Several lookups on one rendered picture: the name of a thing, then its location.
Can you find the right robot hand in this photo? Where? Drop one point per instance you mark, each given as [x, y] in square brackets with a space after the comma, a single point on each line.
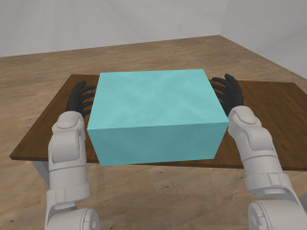
[232, 96]

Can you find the robot right upper arm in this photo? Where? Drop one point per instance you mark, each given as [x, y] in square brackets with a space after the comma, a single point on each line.
[276, 214]

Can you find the left robot forearm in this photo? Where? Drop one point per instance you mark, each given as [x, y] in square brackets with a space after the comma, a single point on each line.
[67, 165]

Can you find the left robot hand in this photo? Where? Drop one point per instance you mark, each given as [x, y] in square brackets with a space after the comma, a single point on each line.
[76, 98]

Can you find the right robot forearm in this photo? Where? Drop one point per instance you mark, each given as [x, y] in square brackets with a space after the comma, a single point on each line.
[264, 175]

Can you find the carton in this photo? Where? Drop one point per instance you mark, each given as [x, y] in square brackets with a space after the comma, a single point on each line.
[141, 117]

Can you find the table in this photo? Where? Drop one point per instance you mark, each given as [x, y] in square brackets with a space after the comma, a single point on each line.
[280, 106]

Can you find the robot left upper arm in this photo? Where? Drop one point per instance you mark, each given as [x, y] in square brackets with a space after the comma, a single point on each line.
[80, 219]

